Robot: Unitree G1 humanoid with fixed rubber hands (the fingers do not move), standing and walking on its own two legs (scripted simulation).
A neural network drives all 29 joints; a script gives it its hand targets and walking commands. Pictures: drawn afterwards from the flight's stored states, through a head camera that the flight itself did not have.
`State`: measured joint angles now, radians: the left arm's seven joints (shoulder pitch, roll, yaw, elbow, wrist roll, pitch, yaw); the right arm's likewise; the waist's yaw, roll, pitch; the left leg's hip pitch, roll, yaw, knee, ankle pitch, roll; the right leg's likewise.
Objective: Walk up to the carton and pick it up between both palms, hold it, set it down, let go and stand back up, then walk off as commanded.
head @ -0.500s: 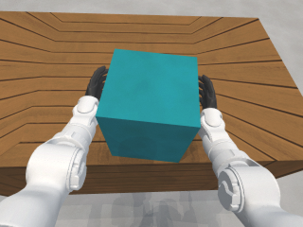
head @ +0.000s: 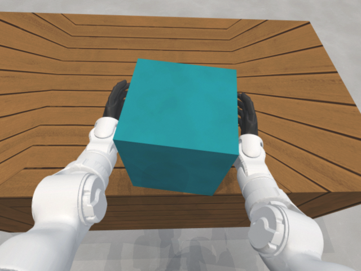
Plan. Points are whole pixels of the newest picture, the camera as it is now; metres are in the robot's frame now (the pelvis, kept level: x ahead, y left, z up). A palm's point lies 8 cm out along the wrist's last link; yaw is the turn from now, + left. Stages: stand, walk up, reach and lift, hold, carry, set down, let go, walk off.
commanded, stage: reach and lift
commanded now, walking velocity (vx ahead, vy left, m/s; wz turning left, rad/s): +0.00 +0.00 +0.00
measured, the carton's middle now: (179, 134) +0.44 +0.03 +0.00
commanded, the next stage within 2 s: none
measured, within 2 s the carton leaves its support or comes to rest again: leaves its support in 1.90 s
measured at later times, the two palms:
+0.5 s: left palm (114, 115) +0.45 +0.18 +0.04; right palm (246, 130) +0.44 -0.12 +0.04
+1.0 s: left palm (114, 116) +0.45 +0.18 +0.04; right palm (248, 133) +0.43 -0.12 +0.04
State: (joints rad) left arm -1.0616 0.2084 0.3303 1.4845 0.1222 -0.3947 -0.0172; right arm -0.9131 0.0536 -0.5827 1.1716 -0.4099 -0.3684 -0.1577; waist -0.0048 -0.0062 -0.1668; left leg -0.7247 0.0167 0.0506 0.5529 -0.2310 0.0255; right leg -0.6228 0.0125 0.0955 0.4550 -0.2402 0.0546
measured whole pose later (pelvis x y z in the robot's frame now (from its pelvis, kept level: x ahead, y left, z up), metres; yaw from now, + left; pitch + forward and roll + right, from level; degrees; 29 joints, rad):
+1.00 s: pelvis +0.00 +0.00 +0.00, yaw +0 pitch +23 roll -2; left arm -1.05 0.20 0.33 1.50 0.12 -0.45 -0.01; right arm -0.88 0.07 -0.59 1.17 -0.41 -0.45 -0.19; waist 0.00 -0.01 -0.17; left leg -0.72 0.02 0.05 0.55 -0.22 0.02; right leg -0.62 0.01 0.09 0.45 -0.24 0.05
